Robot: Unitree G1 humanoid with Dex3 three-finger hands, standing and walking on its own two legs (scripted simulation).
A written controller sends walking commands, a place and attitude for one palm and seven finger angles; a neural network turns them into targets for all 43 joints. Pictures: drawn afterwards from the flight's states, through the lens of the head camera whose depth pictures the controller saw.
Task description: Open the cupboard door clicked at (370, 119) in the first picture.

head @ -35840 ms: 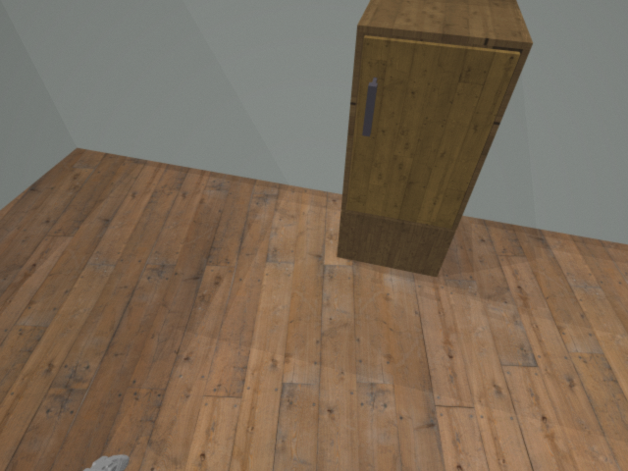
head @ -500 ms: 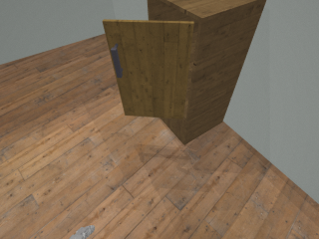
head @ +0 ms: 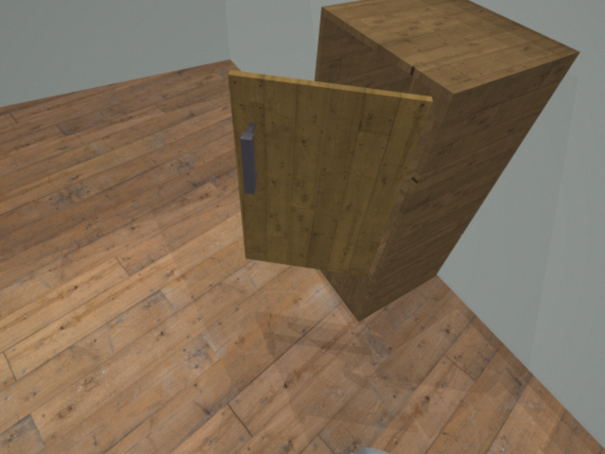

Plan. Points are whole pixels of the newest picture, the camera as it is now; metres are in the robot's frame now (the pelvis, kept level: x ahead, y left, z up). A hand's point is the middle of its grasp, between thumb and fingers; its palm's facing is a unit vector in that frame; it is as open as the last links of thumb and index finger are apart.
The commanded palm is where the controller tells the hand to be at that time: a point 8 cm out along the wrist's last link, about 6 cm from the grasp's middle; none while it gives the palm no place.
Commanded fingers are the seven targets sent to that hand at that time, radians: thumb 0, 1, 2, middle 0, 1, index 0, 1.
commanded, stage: come to a stop and stand still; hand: left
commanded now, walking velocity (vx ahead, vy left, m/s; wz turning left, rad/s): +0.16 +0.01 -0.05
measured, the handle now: (251, 159) +0.67 +0.17 -0.04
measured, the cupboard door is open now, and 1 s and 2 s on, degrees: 51 51 51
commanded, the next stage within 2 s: look again from close up in 0.94 s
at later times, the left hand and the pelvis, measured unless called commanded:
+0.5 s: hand (202, 450) +0.15 +0.16 -0.18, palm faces +0.02 -0.98 -0.18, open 7.4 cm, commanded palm none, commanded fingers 0.00 0.90 0.90 -0.20 -0.30 -0.20 -0.30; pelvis +0.07 -0.01 +0.00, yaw +1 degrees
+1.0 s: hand out of the picture +0.07 +0.19 -0.16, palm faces +0.00 -0.96 -0.28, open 7.4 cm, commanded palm none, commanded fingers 0.00 0.90 0.90 -0.20 -0.30 -0.20 -0.30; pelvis +0.07 +0.00 +0.00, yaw -1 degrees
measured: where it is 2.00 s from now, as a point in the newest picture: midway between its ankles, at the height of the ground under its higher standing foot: outside the picture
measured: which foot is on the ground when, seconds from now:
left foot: down 0.00-1.00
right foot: up 0.00-0.20, down 0.22-1.00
